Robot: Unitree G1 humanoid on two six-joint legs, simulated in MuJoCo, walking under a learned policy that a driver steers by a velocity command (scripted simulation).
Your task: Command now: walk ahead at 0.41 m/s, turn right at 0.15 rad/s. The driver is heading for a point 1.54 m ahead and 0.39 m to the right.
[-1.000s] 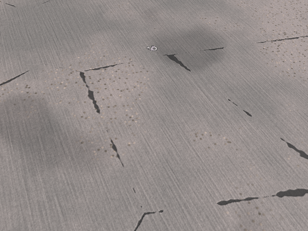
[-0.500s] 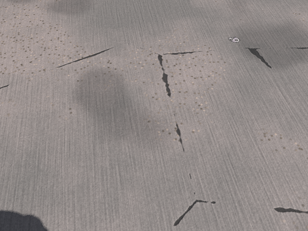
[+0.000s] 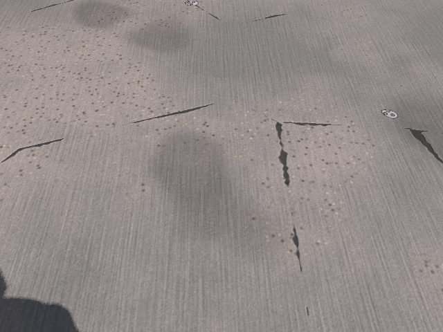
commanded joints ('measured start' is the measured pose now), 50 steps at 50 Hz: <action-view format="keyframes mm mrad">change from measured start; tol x32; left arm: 1 -181 70 9 -114 -4 -27 -8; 11 315 266 77 -41 23 -50 23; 50 96 29 -11 -38 -6 58 54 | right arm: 1 63 -165 -38 -12 -6 -26 -12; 29 -427 -71 30 -219 -8 -16 21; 35 50 -253 -14 -130 -29 -56 -42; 50 -140 -139 0 -68 2 4 5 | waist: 1 -53 92 132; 30 107 -41 40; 36 11 318 -473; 50 48 194 -72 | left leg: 1 24 333 -170 -120 -93 146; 9 -27 284 92 333 820 47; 12 -685 38 49 1112 -252 -39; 13 -733 113 6 1126 -166 -28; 33 -246 40 70 262 224 -46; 36 365 661 -493 339 1089 207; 50 -319 274 -89 86 268 121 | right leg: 1 -177 -4 24 -33 3 -26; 9 310 147 -110 -233 -34 -152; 11 796 -235 543 -378 -290 -322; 33 458 25 343 -171 837 -85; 36 41 249 134 582 -531 -39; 50 272 104 4 -40 -172 -10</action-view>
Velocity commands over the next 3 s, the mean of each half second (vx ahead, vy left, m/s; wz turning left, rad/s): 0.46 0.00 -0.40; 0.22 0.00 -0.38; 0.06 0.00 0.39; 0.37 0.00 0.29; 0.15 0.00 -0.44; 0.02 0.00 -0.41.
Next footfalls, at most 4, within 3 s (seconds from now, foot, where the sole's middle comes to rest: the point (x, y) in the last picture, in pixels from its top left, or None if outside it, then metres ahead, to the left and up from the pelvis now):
0.20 right None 0.23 -0.14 -0.78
0.68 left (249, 310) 0.59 -0.09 -0.78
1.08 right None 0.46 -0.25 -0.78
1.44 left None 0.49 -0.03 -0.78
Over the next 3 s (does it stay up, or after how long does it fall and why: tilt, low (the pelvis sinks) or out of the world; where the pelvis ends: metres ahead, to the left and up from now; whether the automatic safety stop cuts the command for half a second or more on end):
stays up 0.82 -0.15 -0.01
